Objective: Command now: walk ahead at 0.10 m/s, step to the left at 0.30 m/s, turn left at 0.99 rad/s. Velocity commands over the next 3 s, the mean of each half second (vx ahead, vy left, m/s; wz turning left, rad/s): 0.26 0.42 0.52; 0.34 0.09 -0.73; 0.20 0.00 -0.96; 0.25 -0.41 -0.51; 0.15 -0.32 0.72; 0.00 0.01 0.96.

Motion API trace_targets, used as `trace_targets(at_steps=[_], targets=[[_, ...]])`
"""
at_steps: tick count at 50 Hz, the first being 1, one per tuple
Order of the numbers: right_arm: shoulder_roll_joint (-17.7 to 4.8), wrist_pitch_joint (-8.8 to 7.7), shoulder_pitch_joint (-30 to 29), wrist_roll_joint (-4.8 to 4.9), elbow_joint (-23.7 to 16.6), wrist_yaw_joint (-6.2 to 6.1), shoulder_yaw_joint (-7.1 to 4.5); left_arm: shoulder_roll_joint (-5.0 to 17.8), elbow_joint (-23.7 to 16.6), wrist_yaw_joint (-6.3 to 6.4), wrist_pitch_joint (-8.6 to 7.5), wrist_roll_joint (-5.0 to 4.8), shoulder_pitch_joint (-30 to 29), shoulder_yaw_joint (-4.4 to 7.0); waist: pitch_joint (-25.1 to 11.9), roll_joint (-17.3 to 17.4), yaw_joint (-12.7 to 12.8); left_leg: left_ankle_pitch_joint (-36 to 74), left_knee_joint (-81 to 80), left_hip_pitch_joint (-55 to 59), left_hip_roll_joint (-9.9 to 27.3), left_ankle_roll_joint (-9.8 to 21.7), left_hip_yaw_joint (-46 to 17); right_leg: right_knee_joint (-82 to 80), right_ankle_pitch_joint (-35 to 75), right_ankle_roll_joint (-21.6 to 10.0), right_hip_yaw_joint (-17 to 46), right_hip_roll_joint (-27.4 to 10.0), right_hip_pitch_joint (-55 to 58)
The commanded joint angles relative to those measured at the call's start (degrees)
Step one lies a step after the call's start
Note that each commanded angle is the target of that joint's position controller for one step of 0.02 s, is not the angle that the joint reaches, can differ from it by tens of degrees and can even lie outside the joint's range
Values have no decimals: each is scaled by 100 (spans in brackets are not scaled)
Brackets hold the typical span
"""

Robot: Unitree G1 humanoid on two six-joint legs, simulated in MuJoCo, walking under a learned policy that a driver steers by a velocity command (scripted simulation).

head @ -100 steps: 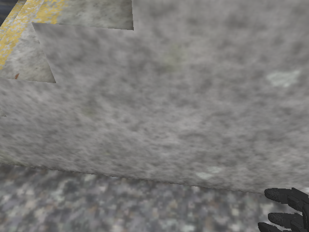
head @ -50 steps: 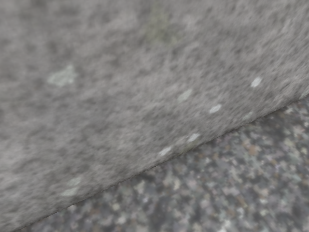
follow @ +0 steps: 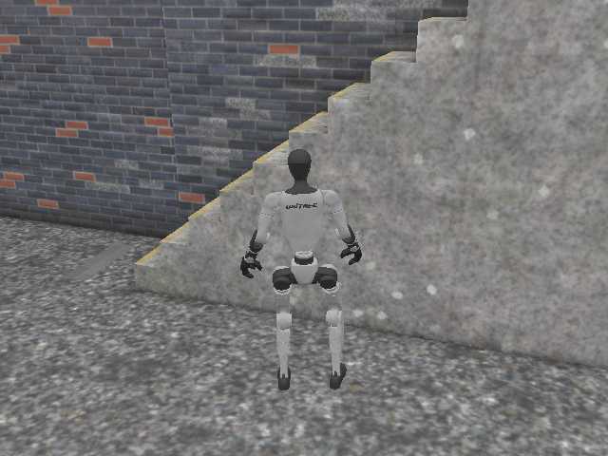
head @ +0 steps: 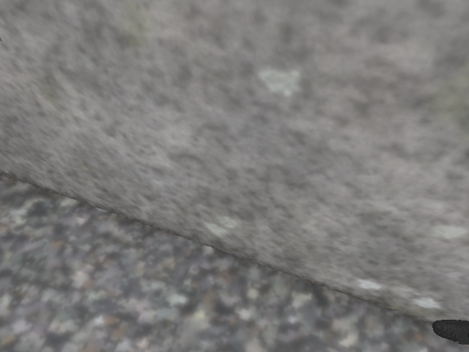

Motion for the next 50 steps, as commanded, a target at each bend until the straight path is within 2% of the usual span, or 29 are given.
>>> trace_targets(at_steps=[1, 4, 8, 9, 11, 12, 14, 23, 25, 27, 28, 29, 30, 31, 33, 34, 35, 37, 38, 39, 42, 43, 44, 45, 46, 47, 48, 49, 50], targets=[[-1562, -114, 868, -326, -206, 119, -517, 552, -346, 347, -123, -196, -97, 60, -1294, 1472, -637, 2754, -1763, 1886, 1025, 2364, -2332, 2442, -1274, -234, 1149, 998, -1918], [-951, -35, -627, -9, -615, 277, -294, 1060, 123, 625, -76, -13, 745, 233, -591, 1104, 149, 1554, -1617, 457, 312, 1512, -1771, 1148, 243, -533, 1228, 1020, -1037], [-947, -324, -450, 54, -748, 347, -218, 613, 336, 353, -274, -233, 951, 3, -1154, 1500, 77, -1512, -2091, -131, 309, 923, -2234, -702, 710, -426, 899, 1249, 1023], [-595, -185, -484, -77, -824, 484, -59, 1015, 673, 496, -265, -391, 1747, 152, -642, 1100, 292, -600, -1277, -663, -408, 852, -2025, -1984, 1515, -635, 1492, 845, 1865], [196, -236, 177, -206, -933, 607, 206, 1711, 953, 561, -277, 82, 2885, 221, -1358, -924, 222, -1598, 1942, -2254, -1026, 207, -1676, -2372, 1971, -1764, 4755, -2076, 3568], [-314, -163, 358, -74, -810, 641, 89, 1704, 999, 652, -351, 39, 2413, 248, -1012, -950, 1, -1085, 3034, -2785, -650, 45, -1908, -2906, 1372, -2183, 5629, -2585, 2882], [-766, -71, 387, -181, -775, 608, -14, 1429, 994, 691, -382, -254, 1671, 175, -317, -693, -337, -142, 3763, -2712, -260, 16, -1834, -2921, -222, -1439, 4004, -1726, 2139], [41, -224, 1145, -215, -475, 516, 151, 1920, 570, 371, -199, -184, 1355, 511, 398, -1667, -811, 291, -124, 1819, -390, 0, -100, -3679, 1357, -738, 1401, -425, -409], [-395, -212, 2155, -160, -57, 457, -108, 1220, 426, 376, -222, -211, 1322, 291, -46, -677, -1299, 326, -1469, 2364, -321, 223, -119, -1606, 2093, -588, 1114, 123, -14], [-1472, -220, 2256, -396, -291, 493, -279, 332, -23, 437, -40, -27, 1782, 16, -851, 2834, -829, 1965, -2013, 3011, 1262, 1101, -2340, 1710, -1775, -411, 875, 1434, -2197], [-1173, -297, 1871, -339, -339, 506, -233, 486, 40, 472, 30, -178, 1676, 9, -772, 2778, -664, 1659, -2398, 2378, 1367, 1379, -2590, 2801, -1821, -554, 1164, 984, -2153], [-868, -647, 1600, 35, -119, 457, -156, 231, -261, 231, -63, -265, 1030, -130, -726, 1620, -350, -1856, -2549, 2258, 1621, 746, -3463, 3348, -194, -824, 2042, 372, -2864], [-637, -817, 1127, 177, -110, 355, -109, 198, -102, 132, -70, -334, 887, -145, -489, 854, -181, -1836, -2685, 2054, 1783, 352, -3339, 3420, 664, -910, 2254, 291, -3000], [-704, -717, 1233, -270, 202, 46, -26, 373, -6, -244, -3, 33, 524, -26, -320, 171, -64, -1146, -2863, 1732, 1670, -37, -2564, 3222, 989, -1002, 1849, 664, -2540], [-509, -730, 1287, -240, 381, -161, 45, 221, 257, -594, 92, 9, 902, -28, -277, 395, 115, 759, -2638, 2023, 1480, -435, -1611, 3291, 1578, -1004, 1910, 727, -2625], [-326, -740, 1275, -176, 476, -176, 114, 231, 302, -640, 142, 11, 912, -31, -248, 627, 176, 1863, -2538, 1990, 1383, -485, -1025, 3252, 1633, -965, 1756, 737, -2545], [-161, -920, 956, 118, 321, -242, 21, 427, 294, -356, 14, -427, 1147, 7, -322, 1225, 170, 2560, -2384, 2553, 1248, -275, -511, 3002, 1876, -887, 2240, 400, -2800], [-282, -911, 540, 16, 324, -372, 10, 485, -131, -219, -139, -170, 238, -54, 63, 1012, 117, 4102, -2425, 1589, 924, 30, 335, 1835, 1787, -533, 1277, 643, -2034], [-425, -890, 393, -13, 276, -434, -33, 319, -347, -179, -199, -114, -198, -134, 155, 871, 9, 4497, -2409, 1216, 817, 15, 581, 1068, 1845, -453, 1011, 727, -1598], [255, -1061, 529, -313, 163, -284, 223, -741, -325, -641, -269, 121, 337, -600, -1083, 269, 291, 5397, -1921, 913, 1256, 278, 417, 1252, 1327, -520, 1055, 664, -491], [-979, -1231, 518, -271, 104, -256, -209, -60, -314, -972, -280, 56, 720, -450, -655, 283, 169, 6843, -1282, 1347, 1282, 131, 813, 519, 1278, -678, 882, 939, -978], [-1127, -1276, 748, -218, 88, -357, -262, 130, -349, -911, -330, 53, 759, -352, -790, 492, 72, 7348, -981, 1392, 1012, -257, 1048, 132, 1267, -749, 468, 1316, -598], [-1390, -997, 597, 282, 282, -428, -395, 799, -576, -499, -145, -183, -160, -77, -520, 936, 30, 8606, -486, 1640, 961, -321, 865, -81, 1176, -874, 144, 1564, -524], [-1240, -877, 569, 353, 215, -477, -356, 885, -543, -339, -80, -151, 368, -53, -818, 1174, 257, 8917, 186, 1625, 1055, -357, 852, -539, 1179, -1058, 314, 1591, 23], [-1026, -803, 220, 368, 95, -487, -314, 1033, -262, -213, -84, -149, 1365, 58, -1154, 954, 718, 8219, 1426, 1287, 894, -443, 887, -1415, 1820, -1359, 556, 1613, 1024], [-338, -770, 148, 287, -9, -431, -124, 1057, -108, -78, -151, -184, 1622, 117, -951, -337, 751, 3101, 2834, -151, 352, -457, 746, -2210, 3153, -1687, 1197, 1380, 2085], [170, -862, 126, -144, -368, -353, 34, 1437, -312, 13, -186, -57, 1318, 151, -765, -1692, 225, -1527, 5085, -2654, -770, -885, 455, -1369, 6931, -2816, 3359, 39, 3341], [-174, -979, 274, -205, -535, -249, 112, 1310, -454, 31, -268, 148, 1100, 109, -2265, -972, 190, -1582, 5496, -2450, -704, -971, -1287, -1897, 6515, -3619, 4882, -866, 3279], [-636, -979, -18, -132, -691, -228, 22, 1204, -688, 86, -258, 43, 366, 145, -1870, -133, -16, -1153, 5114, -2282, -411, -799, -1461, -2142, 5528, -3226, 4395, -646, 2702]])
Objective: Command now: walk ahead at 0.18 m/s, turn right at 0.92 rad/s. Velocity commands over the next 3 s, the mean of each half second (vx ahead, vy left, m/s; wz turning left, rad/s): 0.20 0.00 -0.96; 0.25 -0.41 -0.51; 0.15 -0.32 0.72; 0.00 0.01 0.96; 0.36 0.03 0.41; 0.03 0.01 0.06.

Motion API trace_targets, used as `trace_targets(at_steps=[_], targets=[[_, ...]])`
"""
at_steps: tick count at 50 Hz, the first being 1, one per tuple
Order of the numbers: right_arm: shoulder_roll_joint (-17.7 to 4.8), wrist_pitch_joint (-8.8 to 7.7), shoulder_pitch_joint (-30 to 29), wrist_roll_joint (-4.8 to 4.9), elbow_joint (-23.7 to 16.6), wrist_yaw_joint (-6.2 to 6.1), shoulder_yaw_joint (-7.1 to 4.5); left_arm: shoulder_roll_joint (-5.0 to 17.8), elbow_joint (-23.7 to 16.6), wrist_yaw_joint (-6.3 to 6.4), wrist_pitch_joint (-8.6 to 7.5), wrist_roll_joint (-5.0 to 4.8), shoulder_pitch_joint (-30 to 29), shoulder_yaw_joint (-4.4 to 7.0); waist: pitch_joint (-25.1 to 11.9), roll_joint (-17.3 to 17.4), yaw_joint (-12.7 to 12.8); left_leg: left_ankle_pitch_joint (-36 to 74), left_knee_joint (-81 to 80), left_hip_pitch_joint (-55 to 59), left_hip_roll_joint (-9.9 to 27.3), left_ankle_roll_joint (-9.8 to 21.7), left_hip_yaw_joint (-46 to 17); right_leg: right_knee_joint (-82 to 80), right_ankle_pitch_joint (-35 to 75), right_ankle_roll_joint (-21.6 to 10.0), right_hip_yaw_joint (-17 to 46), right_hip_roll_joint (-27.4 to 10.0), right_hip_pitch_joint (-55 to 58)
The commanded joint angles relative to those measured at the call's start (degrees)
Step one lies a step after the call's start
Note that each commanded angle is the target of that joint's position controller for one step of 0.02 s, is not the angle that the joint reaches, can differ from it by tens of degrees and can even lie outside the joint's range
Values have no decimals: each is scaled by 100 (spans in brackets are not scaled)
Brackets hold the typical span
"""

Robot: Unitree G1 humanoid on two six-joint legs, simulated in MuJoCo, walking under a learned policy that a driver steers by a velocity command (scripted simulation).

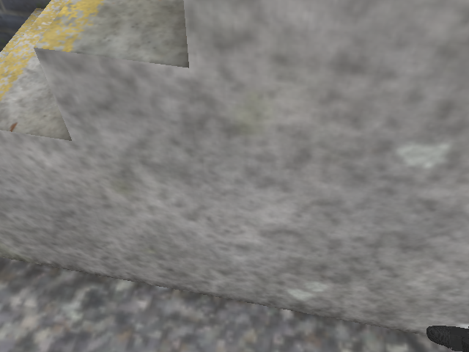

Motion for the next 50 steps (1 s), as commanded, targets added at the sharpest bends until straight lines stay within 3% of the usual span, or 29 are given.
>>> trace_targets(at_steps=[1, 2, 4, 6, 10, 11, 12, 13, 14, 15, 16, 17, 20, 25, 26, 27, 29, 30, 32, 33, 36, 38, 39, 40, 41, 42, 44, 46, 50], targets=[[-821, -140, -281, -178, -1071, 110, -73, 1121, -559, 265, -70, -152, -261, 445, -1279, 380, -314, 109, 758, -1881, 76, -74, -1303, -1432, 2765, -1522, 2966, -1873, 2182], [-699, -44, -338, -201, -1116, 73, -30, 989, -631, 285, -78, -353, -578, 406, -1002, 639, -511, 205, -361, -1495, 143, -37, -1172, -1643, 1731, -1204, 2830, -1676, 1464], [-457, 125, -405, -225, -1051, 13, 20, 1009, -676, 311, -7, -275, -882, 422, -704, 477, -520, 330, -1824, -367, -305, -98, -645, -1676, 939, -825, 2349, -1116, 175], [-191, 142, -424, -31, -1024, -21, 94, 1067, -566, 352, 46, -235, -729, 462, -931, -40, -408, 693, -2872, 441, -476, -155, -554, -1396, 619, -517, 2154, -813, -161], [-482, 180, -41, 169, -777, -90, -32, 691, -557, 290, 98, -272, -639, 386, -1127, -625, -446, 2058, -4702, 1787, -297, 111, -462, -354, -195, 132, 2107, -461, -636], [-647, 189, 343, 81, -652, -124, -127, 332, -556, 225, 48, -250, -579, 285, -1142, -217, -561, 2181, -4855, 2838, 413, 530, -967, 705, -1571, 443, 1800, -131, -1763], [-1026, 200, 466, -228, -687, -178, -188, -60, -782, 174, -54, -166, -689, 143, -1239, 841, -485, 882, -5445, 2897, 2013, 1344, -2969, 2386, -2424, 663, 1239, 96, -2755], [-1155, 114, 202, -368, -639, -159, -297, 427, -1042, 123, -140, -180, -750, 203, -1236, 1454, -211, 244, -5928, 2249, 2896, 1863, -4040, 3205, -1859, 823, 1240, -774, -2956], [-885, 55, -195, -254, -729, -202, -265, 910, -942, 105, -67, -148, -718, 329, -1139, 1073, -121, 522, -5886, 2040, 2645, 1837, -3690, 3633, -1433, 971, 1200, -980, -2726], [-656, 164, 31, -252, -555, -206, -123, 1145, -415, -14, 130, 386, -631, 415, -782, -433, -136, 2159, -5843, 1175, 2561, 1728, -2696, 3679, -947, 987, 791, -635, -1896], [-736, 127, -712, -251, -630, -234, -225, 1058, -774, 172, 109, 42, -394, 534, -474, 671, 305, 5133, -4945, 1322, 1876, 1744, -1749, 4205, -1550, 1306, 897, -928, -1941], [-648, 158, -681, -131, -531, -272, -200, 953, -622, 209, 112, -91, -56, 483, -824, 519, 317, 6338, -4701, 1424, 1771, 1708, -1153, 4333, -1379, 1395, 729, -896, -1825], [-803, 216, -84, -88, -156, -300, -248, 469, -932, 181, 161, -157, -649, 346, -1073, 471, -87, 5477, -4819, 1576, 1569, 1675, -486, 3781, -703, 1486, 366, -1049, -1705], [-1065, 301, 91, -95, 179, -221, -342, 296, -1222, 34, 213, -158, -1078, 264, -1080, 825, -302, 3811, -4944, 1587, 1775, 1664, -133, 2200, -622, 1238, 105, -1156, -876], [-1543, 310, 790, 34, 475, -441, -507, 395, -1385, -270, 330, -62, -1191, 243, -917, 595, -463, 4482, -5137, 2346, 2765, 1972, -1271, 2648, -513, 1146, 372, -1267, -1796], [-1603, 318, 1072, 67, 622, -587, -516, 427, -1567, -393, 441, -15, -1181, 260, -1109, 353, -342, 4450, -5041, 2836, 3207, 1963, -1541, 2941, -842, 1092, 795, -1504, -2092], [-1654, 370, 1251, 16, 761, -717, -549, 446, -1621, -476, 550, -17, -978, 278, -1102, 568, -282, 4048, -5066, 3155, 3306, 1777, -1240, 3193, -1171, 1103, 973, -1646, -2370], [-1413, 491, 1558, -225, 994, -483, -542, 392, -1080, -640, 682, 484, -1278, 248, -757, 604, -605, 4820, -4804, 3154, 3036, 1652, -476, 2799, -1209, 916, 620, -1428, -2201], [-1542, 525, 1819, -222, 1200, -342, -626, 219, -1016, -769, 668, 306, -1373, 202, -681, 1134, -675, 5101, -4661, 2770, 2723, 1381, 177, 2246, -1226, 880, 316, -1290, -1521], [-2122, 388, 1652, 45, 1032, -530, -758, 34, -1470, -743, 591, -203, -1039, 115, -960, 1471, -327, 4103, -5124, 2458, 2785, 1453, -70, 2010, -989, 992, 609, -1390, -999], [-2096, 388, 986, 226, 975, -636, -779, 288, -977, -784, 662, -55, -360, 167, -800, 1315, 101, 3337, -5304, 1659, 2582, 1130, 346, 509, -830, 845, 216, -1040, 490], [-1586, 408, 827, 228, 1065, -656, -623, 456, -326, -769, 644, -45, 779, 301, -757, 752, 646, 2651, -4270, 859, 1769, 779, 1015, -799, -46, 408, -257, -396, 2088], [-1148, 454, 920, 101, 1038, -625, -462, 814, -84, -787, 598, -31, 1236, 402, -521, -488, 785, 445, -2869, -306, 1057, 600, 1343, -951, 1619, 34, 287, -511, 2950], [-743, 392, 918, -143, 621, -602, -290, 1701, -229, -799, 508, 275, 1278, 531, -795, -1914, 521, -1100, -1527, -2173, 43, 311, 1281, -801, 3260, -1051, 2101, -1564, 3523], [-893, 327, 744, 12, 637, -553, -253, 1431, -299, -728, 399, 238, 1008, 507, -934, -2083, 629, -1249, -642, -2508, 278, 408, 560, -1239, 2506, -1485, 2299, -1703, 3404], [-1117, 265, 836, 109, 700, -514, -237, 1144, -383, -624, 361, 187, 609, 418, -863, -2009, 406, -936, -538, -2442, 467, 523, 336, -1423, 1921, -1410, 2186, -1728, 3216], [-1290, 318, 1369, -64, 1139, -553, -229, 747, -498, -421, 467, 51, -290, 301, -570, -1371, -139, -157, -741, -1723, 695, 446, 445, -1239, 2207, -1007, 1267, -1520, 2469], [-1104, 370, 1947, -117, 1446, -557, -133, 485, -632, -370, 490, 147, -750, 194, -415, -1103, -456, 405, -1423, -533, 713, 429, 602, -1315, 2024, -792, 584, -1173, 1541], [-999, 275, 2573, 172, 1506, -532, -104, 308, -634, -340, 400, 231, -662, 139, -227, -818, -729, 1407, -2768, 1277, 928, 825, 23, -1168, 1739, -511, 442, -1310, 776]])
Over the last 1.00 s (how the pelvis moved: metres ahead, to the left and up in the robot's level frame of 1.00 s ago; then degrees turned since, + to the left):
0.18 0.30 0.00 -9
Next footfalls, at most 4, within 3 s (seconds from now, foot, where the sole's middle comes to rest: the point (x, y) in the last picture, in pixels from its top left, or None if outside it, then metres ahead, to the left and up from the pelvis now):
0.22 left None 0.18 0.15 -0.76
0.76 right None -0.09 -0.17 -0.76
1.04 left None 0.07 -0.15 -0.76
1.40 right None -0.10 -0.48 -0.76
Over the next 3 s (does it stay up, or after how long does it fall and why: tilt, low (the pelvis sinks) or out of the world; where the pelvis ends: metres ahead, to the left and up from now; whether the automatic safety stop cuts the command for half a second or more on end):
stays up -0.05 -0.19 0.01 its command is cut before an obstacle after 0.0 s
